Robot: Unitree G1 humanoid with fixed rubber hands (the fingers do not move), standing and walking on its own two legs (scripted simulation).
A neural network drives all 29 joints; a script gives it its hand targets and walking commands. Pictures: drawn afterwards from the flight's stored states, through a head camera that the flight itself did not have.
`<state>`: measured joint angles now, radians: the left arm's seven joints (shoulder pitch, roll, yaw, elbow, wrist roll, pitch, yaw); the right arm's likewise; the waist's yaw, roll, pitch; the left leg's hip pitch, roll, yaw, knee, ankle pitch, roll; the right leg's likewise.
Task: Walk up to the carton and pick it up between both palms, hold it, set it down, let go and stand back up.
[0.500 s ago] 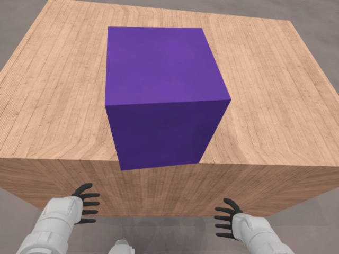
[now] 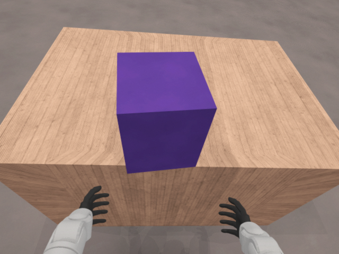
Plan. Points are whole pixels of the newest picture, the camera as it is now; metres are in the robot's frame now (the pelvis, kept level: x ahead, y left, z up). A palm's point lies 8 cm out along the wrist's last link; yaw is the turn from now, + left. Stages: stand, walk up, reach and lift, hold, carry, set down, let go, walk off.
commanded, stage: reach and lift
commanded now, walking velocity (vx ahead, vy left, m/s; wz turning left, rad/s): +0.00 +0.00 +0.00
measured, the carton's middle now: (159, 114) +0.47 +0.02 +0.05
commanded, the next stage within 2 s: none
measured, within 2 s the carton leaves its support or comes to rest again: neither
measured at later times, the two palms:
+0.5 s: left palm (74, 239) +0.18 +0.20 -0.04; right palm (260, 251) +0.15 -0.21 -0.04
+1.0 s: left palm (78, 214) +0.23 +0.19 -0.02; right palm (257, 220) +0.21 -0.21 -0.02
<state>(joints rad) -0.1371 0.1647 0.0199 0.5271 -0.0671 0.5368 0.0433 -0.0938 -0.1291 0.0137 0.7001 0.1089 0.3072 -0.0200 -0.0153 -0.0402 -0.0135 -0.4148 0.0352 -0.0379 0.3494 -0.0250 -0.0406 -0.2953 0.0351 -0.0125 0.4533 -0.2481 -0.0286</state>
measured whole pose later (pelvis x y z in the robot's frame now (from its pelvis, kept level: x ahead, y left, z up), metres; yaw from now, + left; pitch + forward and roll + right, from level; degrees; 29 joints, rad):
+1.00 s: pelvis +0.02 +0.02 +0.01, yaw -5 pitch -2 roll +1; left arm 0.23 0.10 -0.05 0.17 -0.09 0.19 0.16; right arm 0.21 -0.21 -0.01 0.33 0.14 0.00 0.09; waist 0.07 -0.02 0.01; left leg -0.21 -0.01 -0.01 0.32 -0.09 -0.01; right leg -0.12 0.01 0.07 0.42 -0.27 0.00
